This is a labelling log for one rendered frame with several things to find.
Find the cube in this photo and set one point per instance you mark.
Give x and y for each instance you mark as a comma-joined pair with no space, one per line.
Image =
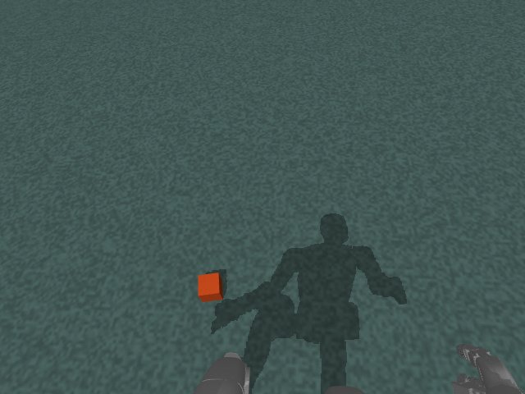
210,287

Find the right robot hand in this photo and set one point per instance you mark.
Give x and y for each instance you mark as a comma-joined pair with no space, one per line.
491,370

